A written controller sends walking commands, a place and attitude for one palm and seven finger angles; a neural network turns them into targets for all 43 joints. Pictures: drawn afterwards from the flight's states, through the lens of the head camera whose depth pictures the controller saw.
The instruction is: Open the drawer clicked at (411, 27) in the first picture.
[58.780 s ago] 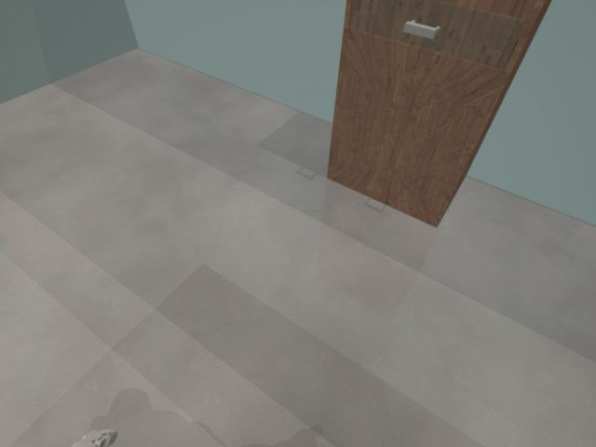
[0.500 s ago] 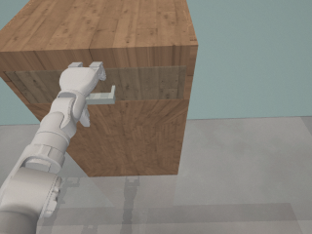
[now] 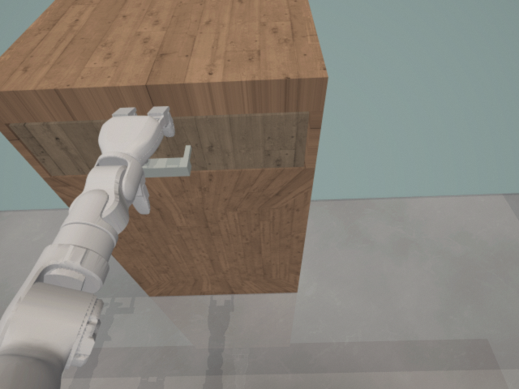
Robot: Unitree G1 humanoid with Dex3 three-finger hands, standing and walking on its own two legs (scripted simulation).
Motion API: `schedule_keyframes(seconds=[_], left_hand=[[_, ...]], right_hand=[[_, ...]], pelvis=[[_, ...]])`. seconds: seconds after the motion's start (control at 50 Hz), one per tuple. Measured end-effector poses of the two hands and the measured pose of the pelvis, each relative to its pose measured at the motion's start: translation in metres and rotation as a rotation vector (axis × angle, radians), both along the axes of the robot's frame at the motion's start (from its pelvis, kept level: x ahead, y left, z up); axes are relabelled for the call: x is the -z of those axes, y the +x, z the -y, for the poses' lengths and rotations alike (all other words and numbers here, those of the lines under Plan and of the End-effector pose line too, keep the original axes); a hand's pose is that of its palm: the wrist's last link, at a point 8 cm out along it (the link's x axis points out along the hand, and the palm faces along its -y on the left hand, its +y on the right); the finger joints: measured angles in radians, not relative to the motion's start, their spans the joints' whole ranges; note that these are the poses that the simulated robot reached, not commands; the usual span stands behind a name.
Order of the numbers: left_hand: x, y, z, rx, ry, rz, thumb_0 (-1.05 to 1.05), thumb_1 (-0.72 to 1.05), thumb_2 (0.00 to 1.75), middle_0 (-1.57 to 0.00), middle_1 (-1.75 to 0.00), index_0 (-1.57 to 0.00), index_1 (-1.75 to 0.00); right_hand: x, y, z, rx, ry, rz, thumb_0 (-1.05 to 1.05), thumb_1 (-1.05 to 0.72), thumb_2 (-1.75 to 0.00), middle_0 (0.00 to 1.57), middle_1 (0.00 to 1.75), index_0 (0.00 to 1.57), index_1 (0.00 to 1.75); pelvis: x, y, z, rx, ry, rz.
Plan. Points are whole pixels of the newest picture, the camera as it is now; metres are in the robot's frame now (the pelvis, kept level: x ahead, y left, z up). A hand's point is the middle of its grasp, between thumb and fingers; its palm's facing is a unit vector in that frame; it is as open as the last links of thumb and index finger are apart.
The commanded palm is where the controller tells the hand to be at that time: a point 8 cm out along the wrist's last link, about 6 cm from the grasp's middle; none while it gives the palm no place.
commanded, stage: re-aim the fingers above the handle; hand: left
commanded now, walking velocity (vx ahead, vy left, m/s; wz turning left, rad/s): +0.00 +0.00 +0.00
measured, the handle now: (165, 159) +0.51 +0.20 +0.04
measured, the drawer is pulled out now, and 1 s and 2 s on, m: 0.00 0.00 0.00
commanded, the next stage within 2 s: lower the fingers behind the handle in 0.58 s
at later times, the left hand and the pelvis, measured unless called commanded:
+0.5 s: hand (149, 159) +0.45 +0.20 +0.10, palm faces -0.01 +0.00 -1.00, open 13.9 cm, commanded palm +0.43 +0.20 +0.16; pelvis +0.00 +0.00 +0.00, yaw +0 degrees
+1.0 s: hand (153, 169) +0.45 +0.19 +0.08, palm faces +0.00 -0.01 -1.00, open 13.9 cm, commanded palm +0.43 +0.20 +0.14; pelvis +0.00 +0.00 +0.00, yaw +0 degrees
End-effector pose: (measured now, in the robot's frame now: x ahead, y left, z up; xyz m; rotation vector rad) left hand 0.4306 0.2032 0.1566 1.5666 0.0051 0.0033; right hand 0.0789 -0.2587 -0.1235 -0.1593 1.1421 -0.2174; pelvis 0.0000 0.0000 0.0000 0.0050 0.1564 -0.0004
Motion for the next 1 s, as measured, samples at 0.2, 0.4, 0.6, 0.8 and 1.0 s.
schedule_keyframes(seconds=[0.2,0.4,0.6,0.8,1.0], left_hand=[[0.001,0.0,0.005,0.008,0.002,0.002,0.0,-0.49,0.3,-0.32,-1.2,-0.32,-1.2],[-0.002,0.005,0.007,-0.002,0.002,0.002,0.0,-0.49,0.3,-0.32,-1.2,-0.32,-1.2],[-0.002,-0.001,0.011,0.017,-0.005,0.013,0.0,-0.49,0.3,-0.32,-1.2,-0.32,-1.2],[0.003,-0.004,-0.004,-0.026,0.017,-0.025,0.0,-0.49,0.3,-0.32,-1.2,-0.32,-1.2],[0.019,-0.003,0.008,0.042,-0.008,0.001,0.0,-0.49,0.3,-0.32,-1.2,-0.32,-1.2]], right_hand=[[-0.001,0.006,0.004,-0.009,-0.009,0.01,0.01,-0.91,-0.9,0.2,0.3,0.2,0.3],[0.001,0.003,0.003,0.001,0.0,0.005,0.01,-0.91,-0.9,0.2,0.3,0.2,0.3],[0.002,-0.003,0.003,0.006,0.006,-0.008,0.01,-0.91,-0.9,0.2,0.3,0.2,0.3],[-0.001,0.002,0.005,-0.002,-0.008,0.012,0.01,-0.91,-0.9,0.2,0.3,0.2,0.3],[0.001,-0.004,0.005,-0.004,-0.016,-0.003,0.01,-0.91,-0.9,0.2,0.3,0.2,0.3]], pelvis=[[0.0,0.0,0.002,-0.007,0.0,0.002],[0.0,0.0,0.003,0.0,0.002,-0.002],[0.0,0.001,0.003,0.001,0.002,0.003],[0.0,-0.002,0.004,-0.005,0.002,0.005],[0.003,-0.004,0.002,-0.002,0.001,-0.016]])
